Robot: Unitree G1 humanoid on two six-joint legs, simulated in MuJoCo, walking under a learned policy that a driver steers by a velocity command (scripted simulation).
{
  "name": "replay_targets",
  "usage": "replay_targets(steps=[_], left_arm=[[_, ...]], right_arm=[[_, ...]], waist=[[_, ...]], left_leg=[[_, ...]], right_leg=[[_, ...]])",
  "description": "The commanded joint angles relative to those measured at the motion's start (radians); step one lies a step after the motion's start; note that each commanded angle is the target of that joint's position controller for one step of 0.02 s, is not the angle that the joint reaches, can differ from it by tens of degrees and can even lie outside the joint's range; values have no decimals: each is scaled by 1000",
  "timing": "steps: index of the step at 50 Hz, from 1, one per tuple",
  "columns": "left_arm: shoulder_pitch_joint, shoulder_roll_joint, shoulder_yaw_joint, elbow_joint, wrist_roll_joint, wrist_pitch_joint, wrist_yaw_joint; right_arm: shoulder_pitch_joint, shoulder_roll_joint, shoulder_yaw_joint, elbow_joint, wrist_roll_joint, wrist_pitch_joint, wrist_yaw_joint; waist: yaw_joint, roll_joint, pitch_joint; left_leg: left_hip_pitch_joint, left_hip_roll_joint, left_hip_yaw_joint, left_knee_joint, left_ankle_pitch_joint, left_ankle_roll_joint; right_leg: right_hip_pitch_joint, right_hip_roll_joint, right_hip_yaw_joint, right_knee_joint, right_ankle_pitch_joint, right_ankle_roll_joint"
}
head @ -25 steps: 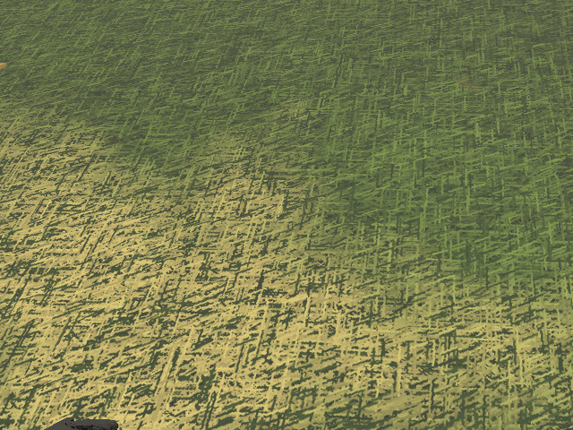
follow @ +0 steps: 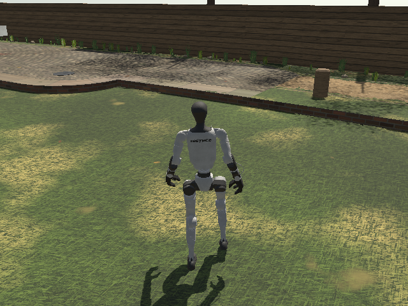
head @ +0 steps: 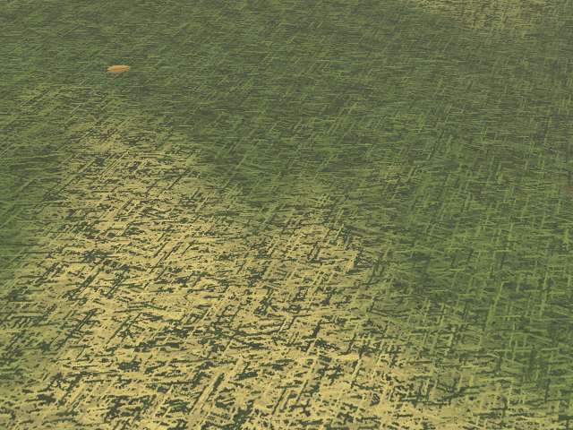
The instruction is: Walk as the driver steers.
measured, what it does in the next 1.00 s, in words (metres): walks ahead: right foot, then left foot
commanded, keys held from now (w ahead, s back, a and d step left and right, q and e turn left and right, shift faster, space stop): w+shift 0.66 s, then q+shift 0.34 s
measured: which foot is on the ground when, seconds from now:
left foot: down 0.00-0.36, up 0.38-0.78, down 0.80-1.00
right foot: up 0.00-0.32, down 0.34-0.80, up 0.82-1.00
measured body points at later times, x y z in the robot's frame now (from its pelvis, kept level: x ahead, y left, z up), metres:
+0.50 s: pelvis +0.33 -0.08 -0.01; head +0.36 -0.07 +0.44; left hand +0.41 +0.19 -0.13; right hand +0.41 -0.34 -0.13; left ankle +0.24 +0.08 -0.64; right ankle +0.35 -0.18 -0.74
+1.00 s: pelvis +0.72 -0.01 -0.02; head +0.78 +0.01 +0.43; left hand +0.86 +0.28 -0.11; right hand +0.88 -0.27 -0.12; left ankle +0.82 +0.06 -0.74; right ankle +0.71 -0.19 -0.65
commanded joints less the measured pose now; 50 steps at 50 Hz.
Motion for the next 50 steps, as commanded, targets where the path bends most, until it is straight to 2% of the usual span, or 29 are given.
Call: replay_targets(steps=[1,6,12,14,15,16,17,18,19,20,21,22,23,25,26,29,33,36,38,39,40,41,42,43,44,45,46,48,50], left_arm=[[-133,72,20,-95,7,-30,-6],[-251,24,-7,-130,-6,-31,-31],[-378,24,-27,-191,-23,-53,-80],[-347,51,-20,-198,-22,-53,-80],[-286,80,-8,-196,-19,-48,-70],[-100,125,16,-158,-23,-39,-54],[160,169,36,-89,-25,-28,-33],[308,286,63,-49,7,-29,-26],[381,215,44,-19,7,-34,-25],[307,154,22,-5,12,-36,-17],[254,136,15,-3,20,-36,-12],[187,122,10,1,29,-38,-13],[127,80,-3,-6,45,-43,-16],[55,36,-14,-5,28,-48,-18],[43,41,-13,3,14,-53,-19],[66,70,-6,18,12,-71,-6],[161,105,1,39,-5,-78,17],[230,152,13,73,3,-41,26],[217,187,22,63,30,-14,31],[192,193,24,52,44,1,34],[131,200,26,32,38,16,41],[170,133,7,-1,54,17,52],[423,-68,-53,-27,61,-2,19],[350,73,-39,-14,34,-26,14],[186,122,-22,-58,8,-37,17],[95,117,-27,-89,18,-43,29],[51,119,-25,-105,26,-38,39],[52,132,-18,-115,35,-12,42],[43,110,-22,-114,45,-1,49]], right_arm=[[-33,-146,-36,-63,5,-45,-7],[65,-145,-32,-9,10,-47,-12],[118,-180,-39,49,28,-28,-16],[116,-203,-43,64,21,-18,-15],[122,-221,-46,75,13,-12,-16],[113,-228,-46,83,0,-4,-20],[89,-222,-39,66,-12,-7,-27],[201,-50,6,20,-4,-38,-12],[118,-90,3,33,32,-81,-5],[-55,-171,-26,-22,79,-93,3],[-143,-157,-15,-48,74,-103,4],[-178,-132,-11,-59,49,-106,4],[-136,-114,-15,-50,39,-92,5],[-75,-72,-8,-26,44,-55,12],[-89,-58,-4,-28,40,-38,9],[-220,-81,-3,-74,14,-31,-4],[-394,-67,7,-115,19,-64,31],[-459,-72,2,-127,20,-76,64],[-370,-127,-28,-109,19,-72,73],[-228,-169,-51,-69,20,-64,68],[-45,-204,-71,-19,15,-53,60],[36,-284,-90,-9,14,-38,39],[-23,-407,-104,-41,-10,-53,56],[-43,-327,-105,-91,-7,-48,57],[-95,-285,-94,-107,-1,-45,51],[-138,-257,-87,-107,19,-41,47],[-182,-235,-81,-118,21,-37,40],[-229,-209,-77,-135,-3,-30,28],[-230,-210,-80,-131,6,-24,17]], waist=[[-5,177,135],[-53,172,184],[-76,170,249],[-39,213,206],[5,252,134],[114,267,7],[237,234,-146],[178,-124,-399],[226,-243,-528],[215,-212,-277],[193,-89,-138],[137,-7,-47],[64,-30,-9],[-8,-68,53],[-27,-67,104],[-23,-21,202],[38,45,215],[69,46,222],[24,-22,118],[-41,-56,24],[-143,-71,-56],[-135,57,-169],[68,436,-344],[-33,241,-525],[-53,151,-382],[-32,27,-254],[-1,20,-157],[58,60,-103],[72,50,-70]], left_leg=[[92,245,-282,-298,-128,148],[50,222,-130,-341,52,134],[202,293,-73,-337,199,128],[238,297,-46,-236,578,113],[255,297,-32,-123,906,107],[198,272,10,99,1167,88],[-76,245,11,411,1066,57],[-521,67,-27,879,398,-6],[-589,-21,-181,1004,-124,21],[-729,38,-147,1073,-97,35],[-746,84,-103,1059,-57,42],[-714,124,-82,992,-1,42],[-633,162,-93,944,53,41],[-572,187,-87,904,48,20],[-589,197,-78,872,50,4],[-669,201,-54,708,256,-47],[-483,144,24,329,584,-42],[-484,67,59,123,621,-21],[-394,-19,86,138,545,3],[-283,-63,102,168,497,24],[-94,-77,101,153,495,43],[183,26,-71,222,701,57],[583,326,-630,200,710,336],[588,310,-801,39,505,338],[458,266,-665,23,478,276],[283,217,-585,-1,475,241],[129,192,-534,-18,556,243],[-49,144,-451,-62,671,240],[-146,134,-407,-56,793,247]], right_leg=[[-316,-41,32,21,172,27],[-217,-24,-17,-178,316,32],[-158,-9,-44,-419,226,-28],[-31,38,-86,-448,117,-65],[90,79,-118,-430,58,-88],[346,125,-153,-408,22,-123],[763,38,-40,-327,1,-164],[1226,-264,529,-419,-525,-330],[1235,-320,859,-666,-766,-313],[1097,-302,742,-720,-651,-246],[927,-269,594,-713,-482,-233],[746,-232,483,-728,-354,-236],[598,-193,408,-752,-315,-235],[433,-171,334,-831,-315,-259],[369,-171,294,-871,-294,-260],[306,-139,168,-942,-137,-258],[331,-108,12,-1023,11,-212],[598,-137,-70,-960,241,-165],[750,-162,-102,-788,646,-113],[804,-148,-118,-611,830,-85],[743,-108,-149,-341,890,-40],[526,-53,-141,-18,596,7],[63,157,-16,487,-437,79],[52,158,142,580,-411,50],[19,107,146,533,-348,16],[22,70,139,435,-292,2],[31,56,134,383,-264,6],[122,32,146,284,-242,14],[129,31,137,172,-255,40]])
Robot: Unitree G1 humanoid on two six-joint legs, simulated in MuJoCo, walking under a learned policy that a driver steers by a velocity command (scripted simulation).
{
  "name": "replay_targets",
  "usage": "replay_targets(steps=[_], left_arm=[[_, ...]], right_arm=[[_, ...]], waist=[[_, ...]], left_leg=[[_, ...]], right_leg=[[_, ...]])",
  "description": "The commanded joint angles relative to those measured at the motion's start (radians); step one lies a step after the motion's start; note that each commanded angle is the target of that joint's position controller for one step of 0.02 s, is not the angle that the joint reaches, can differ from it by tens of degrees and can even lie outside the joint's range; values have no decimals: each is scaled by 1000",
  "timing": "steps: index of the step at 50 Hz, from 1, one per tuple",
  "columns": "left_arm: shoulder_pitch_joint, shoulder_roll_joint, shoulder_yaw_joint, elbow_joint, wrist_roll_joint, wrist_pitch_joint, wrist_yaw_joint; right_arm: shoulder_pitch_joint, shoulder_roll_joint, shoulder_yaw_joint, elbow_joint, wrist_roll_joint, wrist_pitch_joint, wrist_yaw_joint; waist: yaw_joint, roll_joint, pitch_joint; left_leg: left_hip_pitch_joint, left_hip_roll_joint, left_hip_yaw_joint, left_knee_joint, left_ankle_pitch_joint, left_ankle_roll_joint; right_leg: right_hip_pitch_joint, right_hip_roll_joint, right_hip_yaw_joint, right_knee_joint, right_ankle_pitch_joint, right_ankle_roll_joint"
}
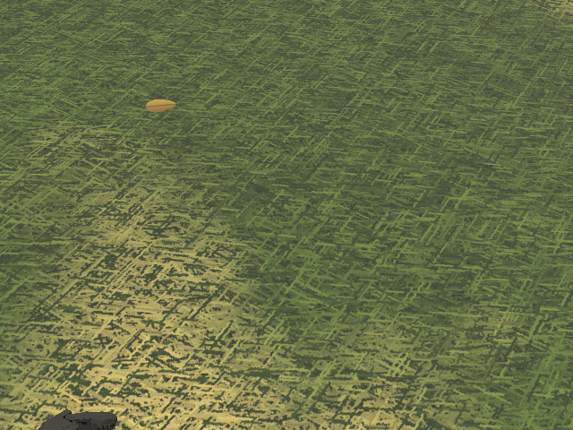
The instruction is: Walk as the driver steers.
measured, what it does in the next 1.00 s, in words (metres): walks ahead, turning left: right foot, then left foot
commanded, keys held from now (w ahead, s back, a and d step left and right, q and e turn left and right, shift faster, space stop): q+shift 0.70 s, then shift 0.12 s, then w+e+shift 0.18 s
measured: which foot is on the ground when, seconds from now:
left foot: down 0.00-0.30, up 0.32-0.76, down 0.78-1.00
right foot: up 0.00-0.30, down 0.32-0.78, up 0.80-1.00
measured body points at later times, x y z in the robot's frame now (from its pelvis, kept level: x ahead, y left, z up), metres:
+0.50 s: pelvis +0.15 -0.07 +0.01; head +0.19 -0.06 +0.46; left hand +0.19 +0.26 -0.07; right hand +0.43 -0.27 -0.08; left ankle +0.08 +0.05 -0.64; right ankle +0.26 -0.14 -0.73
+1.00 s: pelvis +0.16 +0.01 +0.02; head +0.15 +0.04 +0.47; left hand +0.03 +0.29 -0.10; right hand +0.44 -0.09 -0.05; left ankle +0.08 +0.06 -0.73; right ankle +0.29 -0.09 -0.63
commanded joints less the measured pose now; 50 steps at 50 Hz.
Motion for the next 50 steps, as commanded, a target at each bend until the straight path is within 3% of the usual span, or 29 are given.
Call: replay_targets(steps=[1,4,7,9,11,14,15,16,17,18,19,20,21,23,26,29,33,36,37,38,39,40,41,42,43,44,46,48,50], left_arm=[[130,91,30,-34,14,13,15],[73,85,31,-46,10,28,20],[-8,81,34,-62,-2,36,16],[-60,81,37,-71,-8,31,11],[-86,90,44,-72,-9,16,5],[-37,110,65,-45,-15,-6,-5],[-3,112,71,-29,-16,-10,-6],[-12,150,78,-39,-4,-1,1],[-10,181,83,-53,29,19,2],[9,158,89,-48,21,23,4],[-20,109,77,-63,12,28,10],[-43,87,72,-69,6,39,17],[-60,88,70,-73,1,47,24],[-54,92,68,-64,7,58,32],[4,110,80,-39,14,67,34],[11,136,95,-24,8,71,25],[-26,163,112,-14,-5,71,3],[-12,173,122,6,-31,62,-14],[-17,170,122,14,-45,61,-17],[5,141,115,31,-54,61,-20],[55,88,99,46,-39,61,-29],[36,39,73,-22,14,60,-32],[-57,93,92,-25,6,61,-18],[-43,113,96,-14,-23,64,-20],[-15,102,96,10,-34,59,-26],[-1,106,98,30,-31,57,-31],[11,124,103,42,-46,51,-43],[4,118,103,49,-58,39,-44],[11,98,102,54,-60,33,-40]], right_arm=[[-32,-161,-50,-88,5,-5,-26],[-34,-191,-60,-93,15,32,-58],[-41,-186,-60,-103,29,68,-83],[-34,-181,-61,-109,26,82,-90],[-22,-172,-62,-116,21,90,-92],[-52,-151,-60,-142,23,97,-88],[-48,-125,-52,-148,29,100,-84],[48,-54,-32,-138,20,105,-78],[86,-100,-42,-162,28,103,-72],[78,-192,-63,-163,15,93,-63],[53,-237,-79,-140,24,98,-60],[47,-229,-82,-124,27,111,-64],[49,-209,-78,-124,24,122,-67],[26,-154,-62,-144,28,124,-63],[-44,-123,-50,-183,31,116,-59],[-66,-110,-47,-197,25,113,-50],[-62,-100,-48,-194,23,122,-35],[-63,-106,-57,-199,22,139,-21],[-32,-100,-61,-189,20,141,-18],[24,-114,-71,-165,18,141,-24],[93,-190,-96,-146,19,136,-38],[75,-317,-113,-171,7,126,-55],[72,-256,-99,-186,-31,98,-47],[75,-202,-79,-155,-20,77,-46],[67,-146,-64,-130,8,63,-46],[54,-118,-49,-112,22,53,-46],[27,-130,-37,-104,3,31,-51],[48,-128,-37,-89,-19,1,-57],[81,-122,-38,-67,-23,-23,-62]], waist=[[84,22,-245],[78,39,-282],[51,91,-267],[29,133,-230],[15,166,-209],[39,199,-208],[50,155,-217],[-6,-25,-288],[-37,-207,-269],[-18,-224,-271],[0,-137,-231],[2,-82,-200],[4,-71,-177],[19,-90,-145],[68,-126,-177],[79,-123,-209],[66,-138,-213],[55,-140,-215],[27,-126,-221],[4,-89,-230],[-3,90,-234],[36,408,-232],[-51,259,-300],[-35,195,-300],[-21,171,-281],[-19,207,-240],[0,238,-156],[-7,186,-114],[-12,163,-90]], left_leg=[[145,275,-340,-117,544,198],[106,230,-339,-95,455,153],[110,180,-372,-89,148,86],[131,171,-418,-87,4,71],[172,172,-469,-58,-16,62],[203,151,-525,30,10,27],[162,104,-491,114,-148,-4],[56,20,-360,319,-521,-50],[-118,-63,-200,480,-683,-100],[-186,35,-159,646,-605,-147],[-198,81,-142,707,-517,-169],[-201,103,-121,746,-446,-182],[-206,115,-88,796,-399,-191],[-209,148,-6,787,-343,-201],[-243,210,36,692,-320,-219],[-206,251,51,586,-314,-217],[-52,249,113,403,-287,-181],[46,228,142,233,-286,-134],[120,206,153,117,-233,-106],[246,177,144,5,-144,-69],[435,263,-17,-83,142,-10],[527,536,-396,-69,428,178],[443,564,-390,-87,394,261],[445,507,-289,-128,36,209],[442,450,-258,-176,-391,145],[441,437,-262,-223,-558,117],[391,432,-245,-306,-617,97],[429,447,-193,-339,-558,73],[469,459,-123,-355,-506,52]], right_leg=[[-1,-11,10,-121,22,31],[13,35,9,-260,168,65],[12,66,33,-396,282,71],[5,77,51,-485,293,68],[23,84,69,-582,277,59],[153,69,68,-783,316,31],[264,13,65,-901,437,1],[442,-201,228,-886,547,-91],[483,-366,441,-897,701,-244],[465,-424,528,-914,609,-305],[428,-357,395,-904,504,-277],[390,-287,283,-900,401,-232],[352,-256,214,-910,373,-215],[314,-214,92,-945,415,-217],[417,-246,23,-961,470,-255],[458,-290,-31,-963,489,-270],[403,-307,-147,-954,482,-243],[411,-336,-177,-895,495,-208],[394,-328,-196,-843,492,-179],[328,-299,-233,-756,462,-127],[145,-213,-308,-555,270,-40],[-182,-70,-328,-268,-219,56],[-195,-56,-143,-82,-236,52],[-211,-88,-118,-69,-130,19],[-233,-110,-119,-113,-31,-4],[-266,-111,-133,-127,51,-2],[-283,-108,-122,-118,192,-8],[-347,-94,-71,-145,286,-13],[-410,-65,-6,-156,338,-8]])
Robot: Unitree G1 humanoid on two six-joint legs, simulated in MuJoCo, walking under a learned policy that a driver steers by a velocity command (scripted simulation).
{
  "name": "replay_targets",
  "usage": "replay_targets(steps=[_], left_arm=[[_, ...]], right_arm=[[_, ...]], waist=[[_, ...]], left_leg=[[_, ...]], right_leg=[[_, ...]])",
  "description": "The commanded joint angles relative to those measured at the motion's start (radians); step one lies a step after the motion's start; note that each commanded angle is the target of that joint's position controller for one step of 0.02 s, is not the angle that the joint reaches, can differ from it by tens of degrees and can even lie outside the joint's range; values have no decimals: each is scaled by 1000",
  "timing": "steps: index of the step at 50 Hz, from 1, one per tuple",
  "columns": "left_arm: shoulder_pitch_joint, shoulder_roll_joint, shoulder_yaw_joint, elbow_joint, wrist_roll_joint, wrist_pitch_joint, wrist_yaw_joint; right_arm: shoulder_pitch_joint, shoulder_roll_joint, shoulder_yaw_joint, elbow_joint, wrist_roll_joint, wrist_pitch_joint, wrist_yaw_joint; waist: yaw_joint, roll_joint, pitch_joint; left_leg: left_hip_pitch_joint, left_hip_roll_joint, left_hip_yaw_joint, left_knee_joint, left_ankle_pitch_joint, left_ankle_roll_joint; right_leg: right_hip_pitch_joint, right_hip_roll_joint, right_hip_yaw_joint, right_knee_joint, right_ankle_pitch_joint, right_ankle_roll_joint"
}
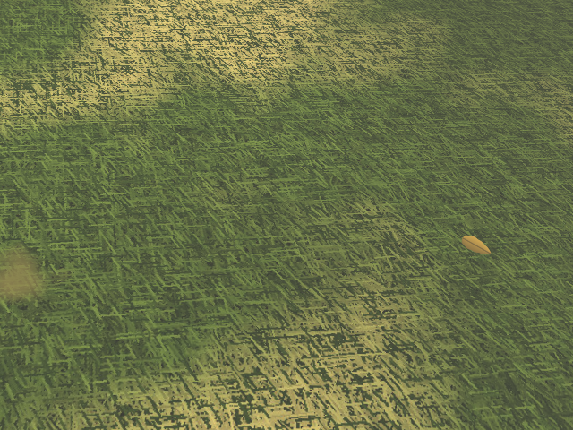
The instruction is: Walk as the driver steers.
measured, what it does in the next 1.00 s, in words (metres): walks ahead, turning right: right foot, then left foot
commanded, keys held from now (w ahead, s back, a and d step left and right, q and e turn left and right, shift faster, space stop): w+e+shift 0.82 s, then w+shift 0.14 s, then w+q+shift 0.04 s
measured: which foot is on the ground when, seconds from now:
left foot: down 0.00-0.42, up 0.44-0.84, down 0.86-1.00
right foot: up 0.00-0.40, down 0.42-0.88, up 0.90-1.00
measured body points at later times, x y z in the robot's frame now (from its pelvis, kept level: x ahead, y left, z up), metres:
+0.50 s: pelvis +0.27 -0.14 -0.05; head +0.30 -0.15 +0.40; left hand +0.49 +0.09 -0.15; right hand +0.26 -0.43 -0.17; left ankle +0.11 +0.09 -0.62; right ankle +0.32 -0.22 -0.75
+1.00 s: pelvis +0.67 -0.32 -0.02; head +0.68 -0.35 +0.43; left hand +0.96 -0.23 -0.12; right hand +0.52 -0.59 -0.12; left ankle +0.80 -0.27 -0.75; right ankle +0.51 -0.30 -0.63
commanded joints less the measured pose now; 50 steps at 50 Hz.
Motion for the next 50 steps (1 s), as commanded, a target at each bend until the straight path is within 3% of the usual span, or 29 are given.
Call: replay_targets(steps=[1,7,15,16,18,19,20,21,22,23,24,25,26,27,29,31,33,35,36,40,41,42,43,44,45,46,47,48,50], left_arm=[[-98,71,18,-86,-6,-29,2],[-57,38,8,-89,6,-21,-7],[-186,-17,-43,-168,-13,-35,-61],[-178,-11,-45,-175,-15,-36,-63],[-98,39,-26,-176,-22,-31,-55],[33,90,-2,-158,-33,-23,-47],[226,175,40,-120,-35,-14,-37],[398,252,79,-62,-36,6,-16],[309,349,90,-77,-30,7,-3],[309,243,49,-135,-1,-31,-18],[311,168,32,-125,14,-54,-22],[288,157,25,-114,22,-73,-28],[215,116,12,-125,22,-82,-26],[145,108,5,-153,32,-85,-18],[92,94,-2,-174,21,-82,-5],[101,86,-10,-169,6,-82,13],[104,87,-12,-157,4,-74,34],[136,112,-2,-137,-1,-62,43],[160,125,4,-126,-8,-62,43],[163,109,11,-101,-19,-57,55],[153,115,16,-101,-10,-51,54],[127,121,13,-104,18,-43,44],[81,74,-11,-130,51,-42,31],[275,-106,-55,-151,25,-53,26],[329,-62,-75,-139,-39,-61,25],[202,30,-59,-137,-42,-57,27],[76,66,-56,-155,-14,-61,24],[-36,57,-57,-187,15,-72,21],[-83,13,-64,-214,10,-77,8]], right_arm=[[48,-162,-50,-18,-8,-50,-13],[41,-147,-46,20,-11,-72,-12],[73,-181,-63,80,8,-45,8],[52,-196,-67,78,9,-35,11],[37,-249,-78,78,19,-15,8],[18,-275,-83,74,26,-7,9],[-2,-290,-84,63,39,-12,12],[2,-226,-61,53,30,-35,11],[80,-36,-8,-20,20,-78,20],[-19,-107,0,-60,44,-133,18],[-177,-164,-13,-108,77,-154,15],[-182,-141,-6,-118,73,-162,10],[-160,-134,-5,-99,37,-157,4],[-102,-134,-11,-84,22,-144,9],[-77,-149,-20,-66,8,-116,16],[-149,-139,-14,-88,-7,-99,15],[-271,-99,0,-127,-10,-101,20],[-355,-63,9,-156,0,-106,29],[-379,-71,4,-169,12,-111,32],[-357,-164,-39,-171,52,-120,30],[-279,-196,-58,-155,57,-124,27],[-99,-235,-84,-119,65,-122,18],[145,-251,-87,-78,56,-109,7],[260,-321,-94,-33,5,-104,15],[252,-282,-87,-12,4,-108,42],[155,-178,-67,-37,16,-98,36],[126,-153,-62,-22,13,-85,32],[121,-157,-61,-1,-1,-78,33],[108,-100,-34,37,-5,-85,39]], waist=[[-52,175,62],[-28,130,132],[-68,77,243],[-53,83,235],[8,152,145],[89,193,61],[197,188,-60],[262,84,-131],[77,-334,-163],[137,-152,-344],[158,-51,-184],[96,51,-75],[46,93,-39],[-11,64,-6],[-41,36,57],[-26,51,126],[10,18,168],[59,-12,147],[78,-21,127],[45,-87,85],[-1,-106,35],[-107,-120,-79],[-224,-128,-249],[-110,322,-418],[-92,560,-422],[-124,391,-238],[-137,199,-126],[-135,77,-49],[-70,116,30]], left_leg=[[213,286,-213,-267,-283,104],[171,300,-16,-299,-141,86],[290,296,212,-293,115,61],[289,283,248,-255,307,53],[305,283,273,-77,948,48],[286,279,279,115,1193,44],[159,260,267,376,1221,29],[-127,191,233,714,814,-24],[-574,-61,126,1210,-270,-99],[-647,-74,-183,1257,-248,-56],[-695,-29,-196,1185,-169,-14],[-673,12,-190,1081,-127,3],[-599,54,-200,993,-94,5],[-520,70,-217,941,-63,-3],[-488,80,-199,822,-45,-38],[-469,73,-148,668,23,-83],[-406,30,-98,448,208,-121],[-280,-22,-55,266,345,-135],[-224,-39,-65,216,395,-137],[-205,-22,-157,100,328,-119],[-136,-30,-146,117,257,-100],[26,-30,-101,141,224,-72],[345,52,-144,261,112,-39],[697,296,-679,116,-355,126],[699,382,-1063,-97,-687,170],[566,341,-912,-112,-642,138],[420,290,-731,-97,-429,117],[290,247,-611,-96,-266,110],[130,186,-499,-131,-133,139]], right_leg=[[-334,-12,126,0,109,5],[-371,-45,97,17,227,30],[-320,-98,-63,-240,185,-93],[-248,-75,-107,-282,146,-118],[-43,25,-208,-267,29,-164],[134,84,-234,-243,-42,-192],[457,136,-215,-280,-44,-231],[819,138,-80,-326,-52,-260],[1041,-125,548,-586,-412,-480],[1060,-228,935,-819,-692,-499],[946,-218,873,-875,-615,-409],[785,-203,799,-865,-509,-387],[648,-167,690,-836,-398,-373],[516,-113,610,-825,-341,-378],[409,-63,511,-877,-268,-377],[294,-24,412,-909,-140,-364],[199,42,320,-894,-35,-327],[144,65,291,-886,-29,-277],[149,50,320,-885,-54,-265],[407,-9,434,-756,29,-217],[464,-17,443,-672,196,-202],[496,4,396,-485,404,-171],[362,23,346,-196,430,-137],[12,164,262,234,-160,-87],[-154,124,221,399,-295,-83],[-215,60,177,421,-205,-88],[-192,32,144,381,-163,-92],[-167,12,132,322,-158,-103],[-102,-23,146,204,-157,-120]])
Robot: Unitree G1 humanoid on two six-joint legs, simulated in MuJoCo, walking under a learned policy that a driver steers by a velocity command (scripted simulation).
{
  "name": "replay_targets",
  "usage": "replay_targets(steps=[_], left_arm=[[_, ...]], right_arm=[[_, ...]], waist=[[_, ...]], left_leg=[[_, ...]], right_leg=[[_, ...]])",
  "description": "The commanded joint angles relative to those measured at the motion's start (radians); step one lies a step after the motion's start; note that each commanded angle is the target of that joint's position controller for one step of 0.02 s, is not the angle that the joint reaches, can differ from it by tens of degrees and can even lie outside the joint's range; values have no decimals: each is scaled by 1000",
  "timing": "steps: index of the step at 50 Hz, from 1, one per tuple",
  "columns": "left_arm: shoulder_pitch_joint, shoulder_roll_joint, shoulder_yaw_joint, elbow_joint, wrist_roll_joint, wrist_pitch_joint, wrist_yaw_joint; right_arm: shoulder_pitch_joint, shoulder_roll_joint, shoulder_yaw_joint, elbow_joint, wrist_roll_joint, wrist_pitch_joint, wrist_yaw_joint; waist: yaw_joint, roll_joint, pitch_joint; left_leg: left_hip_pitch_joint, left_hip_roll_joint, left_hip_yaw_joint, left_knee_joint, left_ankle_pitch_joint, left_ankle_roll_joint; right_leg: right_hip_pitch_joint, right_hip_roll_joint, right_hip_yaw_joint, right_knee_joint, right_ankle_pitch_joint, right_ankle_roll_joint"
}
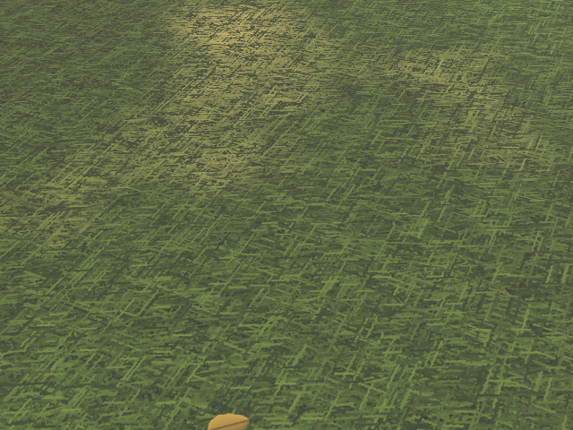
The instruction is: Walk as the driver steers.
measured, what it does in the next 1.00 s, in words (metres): walks ahead, turning left: right foot, then left foot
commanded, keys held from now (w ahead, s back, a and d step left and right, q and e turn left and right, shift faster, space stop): w+q+shift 0.80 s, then q+shift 0.20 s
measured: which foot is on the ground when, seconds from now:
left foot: down 0.00-0.30, up 0.32-0.70, down 0.72-1.00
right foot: up 0.00-0.26, down 0.28-0.70, up 0.72-1.00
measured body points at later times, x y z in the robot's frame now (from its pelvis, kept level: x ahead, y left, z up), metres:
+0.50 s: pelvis +0.42 -0.02 +0.01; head +0.42 -0.01 +0.46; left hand +0.37 +0.28 -0.11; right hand +0.65 -0.25 -0.08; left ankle +0.43 +0.11 -0.63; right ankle +0.40 -0.16 -0.73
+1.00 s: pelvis +0.79 +0.17 +0.01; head +0.81 +0.21 +0.46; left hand +0.82 +0.53 -0.03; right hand +1.02 -0.01 -0.09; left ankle +0.74 +0.19 -0.73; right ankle +1.07 +0.15 -0.66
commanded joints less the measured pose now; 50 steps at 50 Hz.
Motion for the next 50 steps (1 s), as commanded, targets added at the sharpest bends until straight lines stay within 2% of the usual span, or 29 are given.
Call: replay_targets(steps=[1,3,6,8,11,13,14,15,16,17,18,19,20,22,27,30,32,34,35,36,37,38,39,40,41,43,45,48,50], left_arm=[[-123,13,-6,-139,4,-33,-15],[-124,-4,-20,-154,13,-41,-24],[-232,11,-31,-183,38,-71,-45],[-294,19,-29,-190,33,-84,-55],[-307,66,-1,-188,12,-87,-45],[-173,127,42,-166,6,-88,-28],[11,152,61,-133,10,-82,-14],[240,234,82,-92,16,-67,3],[238,286,84,-77,40,-63,-17],[158,176,64,-78,26,-62,-20],[125,121,53,-62,20,-58,-15],[81,83,44,-47,35,-56,-15],[32,49,39,-33,53,-57,-15],[-34,6,36,-7,48,-64,-12],[-94,76,56,15,41,-79,6],[-38,142,69,35,33,-76,12],[-12,201,79,40,35,-65,10],[1,263,93,33,23,-36,12],[-22,283,99,19,18,-24,12],[-60,265,93,1,16,-26,12],[-44,96,45,4,33,-46,4],[92,-8,3,-89,19,-94,-6],[-31,127,16,-118,4,-132,-12],[-134,147,23,-143,-20,-143,-8],[-147,125,19,-129,-2,-142,4],[-81,133,29,-101,32,-111,7],[-99,132,35,-103,51,-81,8],[-245,35,9,-157,72,-67,5],[-298,16,9,-176,52,-66,-7]], right_arm=[[114,-21,8,9,6,-7,10],[102,-49,5,12,33,-6,5],[87,-140,-23,-1,43,-9,-16],[117,-167,-30,2,52,-8,-21],[193,-147,-20,32,58,11,-22],[222,-152,-15,51,38,29,-19],[187,-147,-9,32,23,30,-19],[211,-31,27,2,-18,25,-25],[343,61,52,-38,77,7,-28],[246,-28,32,-22,108,13,-41],[138,-45,28,-39,98,19,-41],[87,-41,26,-39,73,31,-39],[64,-31,19,-51,54,42,-31],[50,5,19,-63,63,79,-12],[-46,0,28,-117,45,97,14],[-176,-21,29,-147,39,84,43],[-197,-56,16,-159,44,79,56],[-89,-127,-17,-147,63,88,54],[72,-179,-44,-112,66,98,49],[313,-253,-86,-43,61,111,35],[347,-276,-86,4,71,123,17],[215,-327,-73,-72,42,95,21],[206,-239,-61,-110,31,73,26],[195,-212,-55,-102,20,49,28],[121,-200,-48,-106,14,32,34],[-7,-185,-43,-136,-2,19,24],[-39,-158,-35,-132,22,28,1],[-25,-174,-45,-101,37,67,-45],[47,-178,-53,-69,41,100,-61]], waist=[[-6,125,-17],[43,127,41],[33,77,78],[12,69,75],[13,101,70],[106,112,-37],[215,119,-157],[262,-78,-354],[151,-439,-488],[159,-247,-286],[162,-157,-153],[130,-33,-83],[89,-49,-37],[35,-82,11],[-8,8,86],[39,80,117],[27,48,87],[-61,-50,-10],[-150,-85,-91],[-266,-45,-191],[-210,205,-113],[-8,462,-288],[-90,248,-326],[-75,113,-175],[-5,-53,-74],[87,-14,-26],[103,-14,1],[53,19,-4],[-7,71,-81]], left_leg=[[256,225,-421,-311,-134,210],[183,254,-450,-350,-140,260],[58,238,-350,-393,-68,247],[-52,221,-290,-438,-45,225],[43,240,-278,-388,23,189],[85,185,-223,-118,336,142],[-57,141,-193,148,374,103],[-234,72,-147,538,-30,71],[-447,17,-155,839,-285,63],[-569,75,-144,952,-214,57],[-620,116,-104,969,-146,60],[-568,161,-94,925,-96,59],[-521,191,-105,863,-65,59],[-461,233,-113,803,-74,60],[-482,237,-69,606,151,46],[-378,184,48,352,318,86],[-261,101,141,264,310,121],[-116,8,208,277,170,155],[81,-24,209,292,92,185],[435,-33,142,227,114,232],[574,53,-64,190,83,279],[772,239,-689,-55,-228,498],[737,296,-884,-260,-508,459],[580,288,-865,-327,-522,407],[393,263,-785,-322,-332,370],[164,184,-585,-264,145,367],[25,131,-413,-256,419,334],[-132,-18,-235,-174,599,244],[-111,-47,-260,-140,440,167]], right_leg=[[-305,-103,49,-92,14,-20],[-343,-136,42,-230,8,2],[-234,-127,23,-508,245,47],[-21,-76,-25,-630,380,73],[84,-51,-22,-740,388,83],[278,-10,-66,-769,264,48],[534,-62,-40,-706,232,34],[812,-281,235,-723,-21,3],[893,-464,835,-1036,-480,-140],[760,-440,817,-1110,-550,-119],[657,-425,623,-1081,-377,-102],[520,-386,458,-1069,-166,-92],[410,-348,340,-1077,-43,-88],[298,-316,156,-1120,100,-68],[241,-290,-148,-1215,311,-53],[289,-249,-283,-1245,394,-12],[375,-249,-330,-1172,818,5],[483,-271,-342,-931,1347,13],[436,-283,-332,-712,1472,7],[247,-254,-311,-391,1366,21],[-52,-77,-278,62,190,71],[-396,72,-71,352,-236,84],[-455,13,77,271,-106,36],[-462,-14,62,170,-35,16],[-387,-52,66,68,17,22],[-235,-88,89,-41,23,77],[-155,-104,47,-211,23,125],[-22,5,-61,-548,287,158],[84,85,-78,-735,504,154]])
Velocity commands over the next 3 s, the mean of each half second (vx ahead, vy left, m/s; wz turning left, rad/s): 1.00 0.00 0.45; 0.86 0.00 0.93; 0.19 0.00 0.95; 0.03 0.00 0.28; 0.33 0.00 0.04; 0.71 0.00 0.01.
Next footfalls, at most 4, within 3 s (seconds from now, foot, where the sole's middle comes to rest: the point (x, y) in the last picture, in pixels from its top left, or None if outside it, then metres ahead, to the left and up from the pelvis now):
0.28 right None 0.44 -0.16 -0.76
0.72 left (211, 315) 0.77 0.21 -0.76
1.14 right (174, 212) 1.12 0.34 -0.76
1.60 left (169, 288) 0.86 0.33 -0.76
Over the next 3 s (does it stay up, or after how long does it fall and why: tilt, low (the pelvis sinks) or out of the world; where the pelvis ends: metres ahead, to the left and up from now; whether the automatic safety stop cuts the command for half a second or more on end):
stays up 1.02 0.66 -0.02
